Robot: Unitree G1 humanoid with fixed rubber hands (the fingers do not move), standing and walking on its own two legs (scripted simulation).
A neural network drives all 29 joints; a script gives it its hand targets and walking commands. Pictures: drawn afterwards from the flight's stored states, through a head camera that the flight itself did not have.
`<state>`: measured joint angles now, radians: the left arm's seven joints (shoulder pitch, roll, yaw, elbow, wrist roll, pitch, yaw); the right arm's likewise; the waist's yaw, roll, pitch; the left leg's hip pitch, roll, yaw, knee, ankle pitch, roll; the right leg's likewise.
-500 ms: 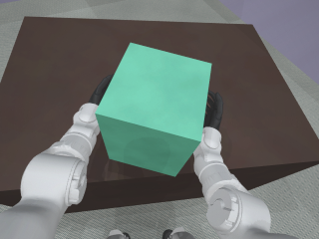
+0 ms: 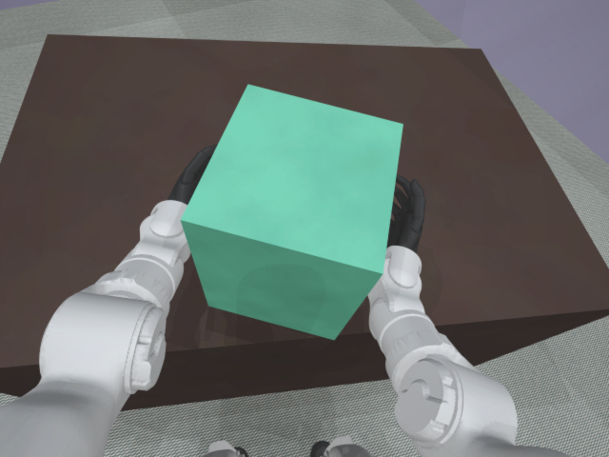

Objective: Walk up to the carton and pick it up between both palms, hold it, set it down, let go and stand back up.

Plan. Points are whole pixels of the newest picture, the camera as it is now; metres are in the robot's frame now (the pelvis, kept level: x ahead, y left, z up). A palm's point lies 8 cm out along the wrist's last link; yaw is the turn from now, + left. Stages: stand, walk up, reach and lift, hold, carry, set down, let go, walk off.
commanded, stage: reach and lift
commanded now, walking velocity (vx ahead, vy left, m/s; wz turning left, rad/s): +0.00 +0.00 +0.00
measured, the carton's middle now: (295, 224) +0.44 -0.01 +0.01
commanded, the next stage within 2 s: none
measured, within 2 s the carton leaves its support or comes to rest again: leaves its support in 0.70 s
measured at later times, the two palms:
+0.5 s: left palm (191, 194) +0.47 +0.12 +0.04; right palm (406, 243) +0.39 -0.16 +0.03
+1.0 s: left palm (169, 190) +0.45 +0.14 +0.06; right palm (404, 224) +0.39 -0.14 +0.08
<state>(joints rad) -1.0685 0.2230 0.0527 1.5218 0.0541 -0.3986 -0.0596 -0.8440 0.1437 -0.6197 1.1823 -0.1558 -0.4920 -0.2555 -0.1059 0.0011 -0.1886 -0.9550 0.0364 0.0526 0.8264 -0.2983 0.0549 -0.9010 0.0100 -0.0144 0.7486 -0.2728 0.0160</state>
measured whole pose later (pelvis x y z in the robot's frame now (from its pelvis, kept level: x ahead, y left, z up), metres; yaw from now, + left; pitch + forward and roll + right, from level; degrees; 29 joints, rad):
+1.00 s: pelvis -0.01 +0.04 +0.01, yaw -2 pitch +21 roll -7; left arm -0.93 0.18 -0.13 1.24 0.00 -0.29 0.12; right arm -0.77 0.06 -0.38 1.02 -0.16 -0.34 -0.26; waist -0.11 0.05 -0.20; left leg -0.90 0.06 0.05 0.82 -0.30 0.05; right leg -0.78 0.03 -0.01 0.59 -0.19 0.02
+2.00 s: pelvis +0.01 -0.03 +0.04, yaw +1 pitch +2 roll -1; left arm -0.93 0.09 0.18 1.02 0.06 0.25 0.05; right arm -0.77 -0.02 -0.22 0.84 -0.02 0.21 -0.24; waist -0.11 0.05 -0.14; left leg -0.34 0.03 0.05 0.52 -0.22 0.04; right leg -0.31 0.02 -0.02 0.49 -0.21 0.01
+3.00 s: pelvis +0.01 -0.01 +0.05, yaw +1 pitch -3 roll -2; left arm -0.65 0.01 0.24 0.38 0.14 0.63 0.08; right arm -0.77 -0.06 -0.03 0.68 0.12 0.39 -0.22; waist -0.10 0.05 -0.09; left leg -0.22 0.03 0.05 0.48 -0.22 0.03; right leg -0.15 0.02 -0.01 0.37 -0.18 0.01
